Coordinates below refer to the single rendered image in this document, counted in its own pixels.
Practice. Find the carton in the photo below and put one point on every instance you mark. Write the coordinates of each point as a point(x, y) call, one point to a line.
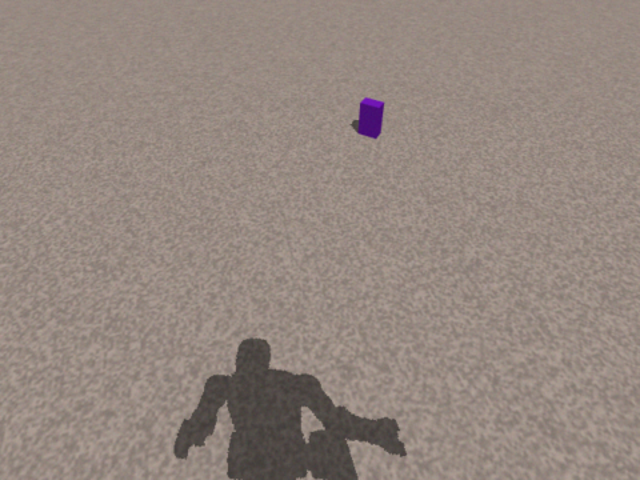
point(370, 117)

